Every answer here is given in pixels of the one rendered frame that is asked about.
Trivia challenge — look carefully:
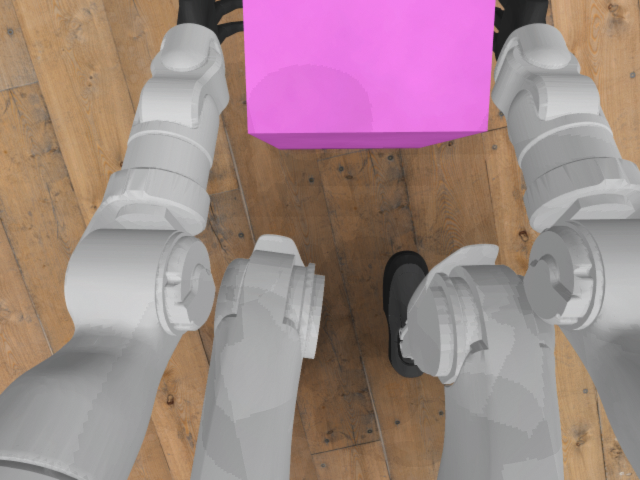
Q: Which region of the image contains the right robot hand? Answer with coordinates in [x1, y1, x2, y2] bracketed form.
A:
[492, 0, 549, 61]

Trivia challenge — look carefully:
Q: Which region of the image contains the carton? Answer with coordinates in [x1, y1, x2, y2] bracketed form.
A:
[243, 0, 496, 149]

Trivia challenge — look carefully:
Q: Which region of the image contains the robot left forearm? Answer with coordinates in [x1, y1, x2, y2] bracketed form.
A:
[64, 23, 229, 318]

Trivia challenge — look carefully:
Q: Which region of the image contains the robot left upper arm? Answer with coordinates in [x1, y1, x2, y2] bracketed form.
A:
[0, 229, 216, 480]

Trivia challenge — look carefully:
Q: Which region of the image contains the left robot hand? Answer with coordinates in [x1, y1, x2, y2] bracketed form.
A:
[177, 0, 244, 45]

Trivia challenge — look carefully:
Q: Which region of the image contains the robot left shin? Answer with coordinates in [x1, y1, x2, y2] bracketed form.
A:
[214, 234, 305, 335]

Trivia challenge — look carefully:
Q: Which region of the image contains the robot right upper arm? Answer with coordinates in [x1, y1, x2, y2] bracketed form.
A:
[523, 219, 640, 480]

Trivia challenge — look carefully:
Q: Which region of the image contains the robot shin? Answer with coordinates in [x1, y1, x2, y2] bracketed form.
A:
[214, 234, 305, 335]
[399, 244, 555, 375]

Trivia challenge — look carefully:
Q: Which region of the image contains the robot right shin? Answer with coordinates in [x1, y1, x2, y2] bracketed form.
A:
[399, 244, 555, 375]

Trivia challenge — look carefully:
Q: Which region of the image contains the robot right forearm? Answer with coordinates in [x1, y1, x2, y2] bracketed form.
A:
[491, 23, 640, 233]

